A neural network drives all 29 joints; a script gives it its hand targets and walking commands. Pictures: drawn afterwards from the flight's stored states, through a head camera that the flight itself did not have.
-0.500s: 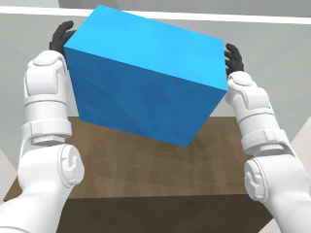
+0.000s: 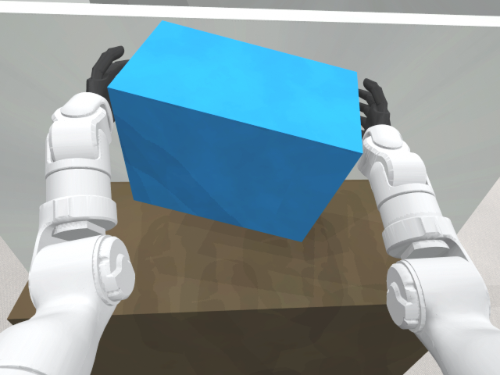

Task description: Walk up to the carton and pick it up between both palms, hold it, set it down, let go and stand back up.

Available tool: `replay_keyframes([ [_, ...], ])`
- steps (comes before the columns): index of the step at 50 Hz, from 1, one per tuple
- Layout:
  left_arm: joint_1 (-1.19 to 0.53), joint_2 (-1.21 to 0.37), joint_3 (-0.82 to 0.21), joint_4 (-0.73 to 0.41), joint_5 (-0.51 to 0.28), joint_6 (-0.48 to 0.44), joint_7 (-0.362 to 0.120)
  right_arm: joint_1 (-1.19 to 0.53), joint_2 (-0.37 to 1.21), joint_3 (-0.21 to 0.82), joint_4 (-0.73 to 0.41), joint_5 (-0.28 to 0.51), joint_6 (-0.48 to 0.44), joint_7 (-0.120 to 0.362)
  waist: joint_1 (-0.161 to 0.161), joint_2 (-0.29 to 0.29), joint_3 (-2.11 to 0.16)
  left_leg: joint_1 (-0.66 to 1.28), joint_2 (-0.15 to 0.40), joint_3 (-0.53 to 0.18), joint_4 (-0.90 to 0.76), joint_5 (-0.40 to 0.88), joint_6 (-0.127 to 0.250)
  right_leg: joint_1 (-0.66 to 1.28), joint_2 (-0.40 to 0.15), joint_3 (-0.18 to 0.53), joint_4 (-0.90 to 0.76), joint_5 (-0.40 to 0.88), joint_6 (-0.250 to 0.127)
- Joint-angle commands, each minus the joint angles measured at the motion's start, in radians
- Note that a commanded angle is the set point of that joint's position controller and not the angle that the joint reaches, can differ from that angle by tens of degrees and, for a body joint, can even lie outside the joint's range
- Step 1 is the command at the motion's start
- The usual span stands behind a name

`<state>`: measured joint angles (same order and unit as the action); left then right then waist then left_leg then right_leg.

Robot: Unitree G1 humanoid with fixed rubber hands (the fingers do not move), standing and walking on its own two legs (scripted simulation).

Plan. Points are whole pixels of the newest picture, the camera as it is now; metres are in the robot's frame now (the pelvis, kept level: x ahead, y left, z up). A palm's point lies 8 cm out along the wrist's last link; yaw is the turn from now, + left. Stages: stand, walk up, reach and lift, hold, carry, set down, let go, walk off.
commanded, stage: set down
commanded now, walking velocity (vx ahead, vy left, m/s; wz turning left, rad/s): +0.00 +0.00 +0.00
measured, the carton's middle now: (237, 140) +0.42 -0.02 +0.21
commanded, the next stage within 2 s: none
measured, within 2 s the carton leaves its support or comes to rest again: neither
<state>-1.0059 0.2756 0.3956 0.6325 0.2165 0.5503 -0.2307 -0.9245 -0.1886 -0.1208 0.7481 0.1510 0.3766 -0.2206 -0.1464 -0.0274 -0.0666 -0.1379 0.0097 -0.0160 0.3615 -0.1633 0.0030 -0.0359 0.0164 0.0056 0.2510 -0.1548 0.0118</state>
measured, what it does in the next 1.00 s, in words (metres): stands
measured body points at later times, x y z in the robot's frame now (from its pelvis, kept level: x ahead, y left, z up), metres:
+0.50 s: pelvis +0.00 +0.00 +0.00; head -0.04 +0.03 +0.45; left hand +0.45 +0.17 +0.26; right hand +0.38 -0.22 +0.22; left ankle +0.02 +0.11 -0.75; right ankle -0.01 -0.13 -0.75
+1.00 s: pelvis +0.01 +0.01 +0.00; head -0.02 +0.04 +0.45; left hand +0.47 +0.17 +0.22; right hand +0.39 -0.23 +0.20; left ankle +0.02 +0.11 -0.75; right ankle -0.01 -0.13 -0.75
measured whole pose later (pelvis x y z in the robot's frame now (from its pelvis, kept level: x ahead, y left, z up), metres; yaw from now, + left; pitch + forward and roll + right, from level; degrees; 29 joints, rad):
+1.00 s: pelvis +0.01 +0.01 +0.00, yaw +0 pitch -3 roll -1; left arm -0.98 0.28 0.40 0.85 0.22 0.35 -0.25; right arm -0.81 -0.08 -0.27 0.69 0.00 0.26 -0.23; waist -0.17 -0.04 -0.03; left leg -0.14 -0.01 -0.01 0.36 -0.17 0.02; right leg -0.03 0.00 0.01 0.24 -0.16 0.03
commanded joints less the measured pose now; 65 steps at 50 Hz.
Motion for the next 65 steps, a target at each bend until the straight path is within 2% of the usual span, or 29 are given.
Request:
replay_keyframes([
  [1,-0.571,-0.447,-0.298,-0.111,-0.145,-0.092,-0.118,-0.755,0.463,0.179,-0.408,0.066,-0.156,0.163,-0.014,0.030,-0.457,0.340,-0.052,0.054,-0.042,0.327,-0.035,0.143,0.029,-0.065,-0.007,0.316,0.040],
  [2,-0.555,-0.434,-0.285,-0.071,-0.133,-0.086,-0.123,-0.744,0.461,0.188,-0.398,0.063,-0.152,0.158,-0.009,0.017,-0.420,0.337,-0.056,0.059,-0.034,0.325,-0.032,0.144,0.024,-0.059,-0.007,0.341,0.044],
  [5,-0.556,-0.450,-0.286,-0.118,-0.132,-0.089,-0.129,-0.701,0.485,0.202,-0.400,0.072,-0.152,0.151,-0.019,0.009,-0.433,0.358,-0.058,0.055,-0.021,0.381,-0.039,0.170,0.024,-0.058,-0.001,0.402,0.047],
  [6,-0.519,-0.436,-0.279,-0.085,-0.125,-0.084,-0.134,-0.692,0.469,0.208,-0.412,0.066,-0.148,0.145,-0.024,-0.005,-0.412,0.330,-0.062,0.057,-0.027,0.365,-0.033,0.188,0.017,-0.058,0.002,0.442,0.056],
  [9,-0.507,-0.435,-0.265,-0.096,-0.112,-0.084,-0.145,-0.669,0.479,0.215,-0.421,0.068,-0.145,0.145,-0.018,-0.009,-0.404,0.313,-0.067,0.061,-0.032,0.343,-0.033,0.215,0.015,-0.054,0.014,0.469,0.062],
  [10,-0.508,-0.429,-0.263,-0.076,-0.112,-0.079,-0.148,-0.663,0.471,0.207,-0.413,0.059,-0.139,0.143,-0.031,-0.024,-0.378,0.311,-0.064,0.058,-0.033,0.338,-0.028,0.209,0.015,-0.053,0.009,0.461,0.060],
  [12,-0.523,-0.428,-0.269,-0.081,-0.113,-0.088,-0.151,-0.673,0.481,0.206,-0.425,0.052,-0.143,0.139,-0.025,-0.009,-0.395,0.291,-0.069,0.067,-0.031,0.327,-0.032,0.224,0.009,-0.049,0.012,0.472,0.063],
  [13,-0.532,-0.426,-0.265,-0.065,-0.110,-0.090,-0.156,-0.673,0.478,0.189,-0.418,0.047,-0.146,0.140,-0.038,-0.008,-0.380,0.284,-0.069,0.063,-0.043,0.303,-0.031,0.214,0.011,-0.056,0.010,0.451,0.061],
  [17,-0.568,-0.425,-0.252,-0.058,-0.108,-0.118,-0.152,-0.697,0.500,0.178,-0.436,0.024,-0.163,0.146,-0.012,-0.007,-0.396,0.286,-0.062,0.071,-0.050,0.261,-0.028,0.200,0.011,-0.055,0.004,0.393,0.055],
  [19,-0.599,-0.436,-0.282,-0.049,-0.120,-0.138,-0.148,-0.696,0.507,0.160,-0.419,0.008,-0.170,0.147,-0.028,0.022,-0.409,0.289,-0.061,0.068,-0.049,0.257,-0.035,0.180,0.010,-0.060,0.006,0.371,0.054],
  [21,-0.576,-0.446,-0.289,-0.020,-0.129,-0.147,-0.150,-0.678,0.509,0.144,-0.415,-0.002,-0.178,0.147,-0.046,0.018,-0.390,0.304,-0.057,0.063,-0.050,0.261,-0.034,0.159,0.012,-0.064,-0.003,0.357,0.051],
  [23,-0.564,-0.413,-0.248,0.023,-0.107,-0.156,-0.153,-0.674,0.517,0.139,-0.400,-0.020,-0.180,0.148,-0.017,0.007,-0.370,0.266,-0.063,0.080,-0.061,0.217,-0.025,0.179,0.003,-0.053,-0.005,0.352,0.055],
  [27,-0.571,-0.385,-0.208,0.090,-0.083,-0.174,-0.168,-0.639,0.525,0.104,-0.353,-0.059,-0.177,0.155,-0.027,-0.023,-0.306,0.205,-0.061,0.081,-0.102,0.108,-0.003,0.191,-0.005,-0.049,-0.008,0.286,0.056],
  [31,-0.588,-0.383,-0.198,0.121,-0.076,-0.197,-0.176,-0.628,0.524,0.082,-0.335,-0.078,-0.174,0.162,-0.031,0.003,-0.299,0.204,-0.058,0.083,-0.110,0.090,0.000,0.177,-0.007,-0.050,-0.008,0.251,0.056],
  [36,-0.634,-0.400,-0.209,0.109,-0.080,-0.236,-0.175,-0.616,0.541,0.062,-0.333,-0.107,-0.194,0.166,-0.041,0.021,-0.357,0.249,-0.047,0.079,-0.093,0.170,-0.014,0.164,0.002,-0.064,0.001,0.288,0.054],
  [40,-0.659,-0.421,-0.243,0.079,-0.099,-0.264,-0.162,-0.626,0.561,0.087,-0.355,-0.108,-0.222,0.170,-0.035,0.041,-0.458,0.329,-0.039,0.076,-0.044,0.324,-0.034,0.163,0.009,-0.071,0.012,0.392,0.054],
  [42,-0.663,-0.437,-0.260,0.081,-0.104,-0.276,-0.160,-0.612,0.561,0.077,-0.344,-0.114,-0.232,0.167,-0.051,0.046,-0.463,0.346,-0.040,0.074,-0.032,0.361,-0.046,0.158,0.010,-0.075,0.010,0.401,0.050],
  [43,-0.623,-0.428,-0.241,0.103,-0.097,-0.273,-0.163,-0.613,0.564,0.090,-0.369,-0.115,-0.233,0.167,-0.035,0.026,-0.455,0.322,-0.044,0.080,-0.038,0.334,-0.037,0.178,0.005,-0.070,0.015,0.430,0.055],
  [45,-0.595,-0.401,-0.200,0.161,-0.069,-0.269,-0.175,-0.569,0.571,0.080,-0.336,-0.129,-0.219,0.161,-0.039,-0.008,-0.376,0.273,-0.051,0.090,-0.060,0.267,-0.022,0.209,-0.002,-0.060,0.009,0.437,0.062],
  [46,-0.590,-0.386,-0.185,0.188,-0.061,-0.273,-0.182,-0.570,0.566,0.060,-0.327,-0.143,-0.215,0.160,-0.034,-0.010,-0.357,0.231,-0.055,0.096,-0.076,0.210,-0.014,0.216,-0.010,-0.050,0.009,0.416,0.066],
  [47,-0.594,-0.398,-0.194,0.170,-0.061,-0.273,-0.186,-0.552,0.564,0.057,-0.311,-0.142,-0.215,0.159,-0.053,-0.001,-0.348,0.242,-0.048,0.089,-0.081,0.214,-0.017,0.210,-0.005,-0.059,0.010,0.398,0.063],
  [48,-0.599,-0.394,-0.183,0.180,-0.062,-0.275,-0.188,-0.558,0.570,0.047,-0.316,-0.147,-0.213,0.160,-0.055,-0.013,-0.336,0.234,-0.047,0.087,-0.089,0.189,-0.011,0.206,-0.005,-0.056,0.006,0.378,0.062],
  [52,-0.624,-0.370,-0.156,0.210,-0.041,-0.295,-0.195,-0.548,0.588,0.032,-0.302,-0.172,-0.209,0.165,-0.043,0.008,-0.317,0.196,-0.052,0.096,-0.109,0.135,-0.004,0.210,-0.017,-0.052,0.010,0.360,0.065],
  [54,-0.631,-0.374,-0.147,0.212,-0.037,-0.309,-0.199,-0.538,0.607,0.024,-0.303,-0.187,-0.209,0.166,-0.039,-0.009,-0.333,0.195,-0.045,0.097,-0.117,0.144,0.003,0.222,-0.018,-0.053,0.016,0.384,0.071],
  [56,-0.661,-0.384,-0.163,0.204,-0.040,-0.322,-0.198,-0.532,0.615,0.016,-0.298,-0.199,-0.213,0.168,-0.051,0.020,-0.342,0.206,-0.044,0.095,-0.110,0.164,-0.008,0.207,-0.014,-0.061,0.024,0.394,0.072],
  [59,-0.667,-0.402,-0.173,0.208,-0.065,-0.349,-0.193,-0.563,0.639,0.037,-0.341,-0.204,-0.229,0.171,-0.040,0.006,-0.417,0.207,-0.043,0.096,-0.102,0.190,-0.004,0.227,-0.015,-0.057,0.036,0.449,0.074],
  [60,-0.670,-0.402,-0.173,0.204,-0.058,-0.360,-0.193,-0.547,0.644,0.024,-0.318,-0.217,-0.231,0.172,-0.048,0.008,-0.426,0.218,-0.043,0.097,-0.103,0.202,-0.007,0.229,-0.016,-0.057,0.034,0.457,0.075],
  [64,-0.679,-0.396,-0.162,0.232,-0.051,-0.382,-0.191,-0.524,0.662,0.017,-0.298,-0.232,-0.234,0.176,-0.035,0.005,-0.414,0.199,-0.042,0.102,-0.106,0.205,-0.004,0.230,-0.016,-0.055,0.036,0.467,0.076],
  [65,-0.660,-0.388,-0.154,0.240,-0.043,-0.381,-0.194,-0.491,0.666,0.012,-0.283,-0.236,-0.229,0.174,-0.049,-0.005,-0.399,0.193,-0.044,0.101,-0.113,0.190,0.000,0.236,-0.018,-0.053,0.037,0.481,0.078],
])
